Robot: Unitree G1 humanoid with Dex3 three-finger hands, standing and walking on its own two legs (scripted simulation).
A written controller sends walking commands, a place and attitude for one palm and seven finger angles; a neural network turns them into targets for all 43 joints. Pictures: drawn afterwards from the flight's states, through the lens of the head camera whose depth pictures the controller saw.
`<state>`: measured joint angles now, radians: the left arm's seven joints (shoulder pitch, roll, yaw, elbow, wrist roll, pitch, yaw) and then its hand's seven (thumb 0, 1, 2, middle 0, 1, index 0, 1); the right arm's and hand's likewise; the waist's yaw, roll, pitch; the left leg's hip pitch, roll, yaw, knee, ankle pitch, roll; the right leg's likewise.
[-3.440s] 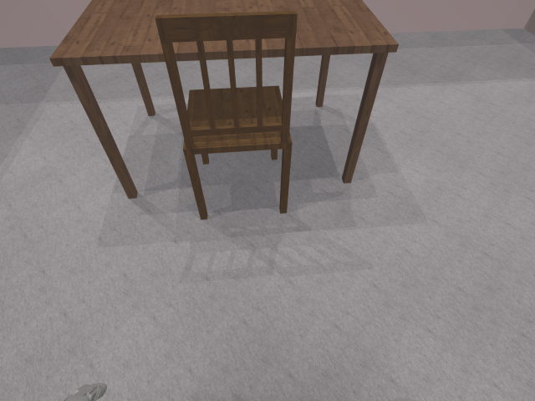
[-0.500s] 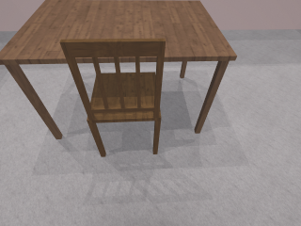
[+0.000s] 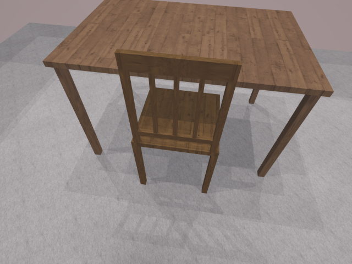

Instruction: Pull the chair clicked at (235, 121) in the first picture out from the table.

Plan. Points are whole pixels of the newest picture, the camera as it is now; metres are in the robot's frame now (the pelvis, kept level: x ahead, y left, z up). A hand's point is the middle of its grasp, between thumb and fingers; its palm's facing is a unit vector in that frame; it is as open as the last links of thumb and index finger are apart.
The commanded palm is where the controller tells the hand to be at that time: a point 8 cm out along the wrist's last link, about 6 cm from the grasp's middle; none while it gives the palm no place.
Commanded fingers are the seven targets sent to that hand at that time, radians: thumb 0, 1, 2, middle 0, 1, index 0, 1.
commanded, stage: take the last steps up to it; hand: left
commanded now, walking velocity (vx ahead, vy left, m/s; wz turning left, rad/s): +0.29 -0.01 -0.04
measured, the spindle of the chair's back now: (175, 108) +0.66 +0.08 -0.10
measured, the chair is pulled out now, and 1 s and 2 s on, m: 0.00 0.00 0.00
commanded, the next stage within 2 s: come to a stop and stand still in 0.38 s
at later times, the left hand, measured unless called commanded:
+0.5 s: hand (124, 218) +0.26 +0.18 -0.18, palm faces -0.01 -0.97 -0.23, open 7.3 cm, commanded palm none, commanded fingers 0.00 0.90 0.90 -0.20 -0.30 -0.20 -0.30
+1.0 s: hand (111, 233) +0.21 +0.21 -0.19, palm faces +0.02 -0.98 -0.19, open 7.4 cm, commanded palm none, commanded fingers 0.00 0.90 0.90 -0.20 -0.30 -0.20 -0.30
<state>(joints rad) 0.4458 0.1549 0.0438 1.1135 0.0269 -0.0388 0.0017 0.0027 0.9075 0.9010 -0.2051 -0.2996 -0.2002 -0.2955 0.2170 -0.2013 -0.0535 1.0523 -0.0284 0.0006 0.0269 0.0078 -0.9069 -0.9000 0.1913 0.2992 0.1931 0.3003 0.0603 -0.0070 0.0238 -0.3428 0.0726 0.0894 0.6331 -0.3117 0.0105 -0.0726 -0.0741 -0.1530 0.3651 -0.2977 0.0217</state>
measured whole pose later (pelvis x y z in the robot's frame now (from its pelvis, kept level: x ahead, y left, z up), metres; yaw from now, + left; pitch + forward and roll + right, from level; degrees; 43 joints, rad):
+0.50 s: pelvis +0.15 -0.01 -0.02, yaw -2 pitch -2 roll +1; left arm 0.14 0.19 0.06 1.01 0.02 -0.06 -0.01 0.00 0.92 0.90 -0.20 -0.30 -0.20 -0.29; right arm 0.35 -0.15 -0.03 1.15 -0.02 -0.03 -0.01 0.00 -0.91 -0.90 0.20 0.30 0.20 0.30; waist -0.02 0.02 0.09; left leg -0.18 0.05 0.08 0.89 -0.52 0.02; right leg -0.38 -0.02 -0.12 0.64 -0.22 -0.07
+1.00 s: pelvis +0.17 +0.03 +0.00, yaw -3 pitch -1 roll +0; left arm 0.22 0.20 0.06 1.05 0.02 0.04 0.03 0.00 0.91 0.90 -0.20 -0.30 -0.20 -0.30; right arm 0.21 -0.13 -0.02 1.06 -0.02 0.01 -0.05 0.01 -0.94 -0.90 0.20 0.30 0.20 0.30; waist 0.02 -0.05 0.06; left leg -0.25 0.00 0.08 0.46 -0.20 0.05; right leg -0.37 0.00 0.01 0.87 -0.43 0.02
